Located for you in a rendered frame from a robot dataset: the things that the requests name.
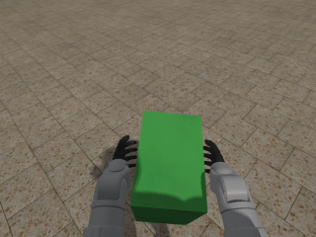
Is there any carton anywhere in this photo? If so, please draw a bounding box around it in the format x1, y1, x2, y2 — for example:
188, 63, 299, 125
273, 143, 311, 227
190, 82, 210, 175
130, 111, 208, 225

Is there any left robot hand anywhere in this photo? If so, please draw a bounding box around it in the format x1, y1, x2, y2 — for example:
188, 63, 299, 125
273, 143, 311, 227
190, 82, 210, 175
113, 135, 138, 168

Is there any right robot hand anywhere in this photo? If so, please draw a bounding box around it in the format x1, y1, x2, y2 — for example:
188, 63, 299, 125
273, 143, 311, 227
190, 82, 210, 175
203, 139, 225, 174

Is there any left robot forearm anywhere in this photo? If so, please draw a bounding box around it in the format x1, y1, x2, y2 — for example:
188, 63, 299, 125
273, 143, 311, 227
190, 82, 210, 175
82, 159, 131, 237

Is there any right robot forearm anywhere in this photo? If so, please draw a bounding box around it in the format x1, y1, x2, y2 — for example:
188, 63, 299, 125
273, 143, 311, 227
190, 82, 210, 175
209, 162, 269, 237

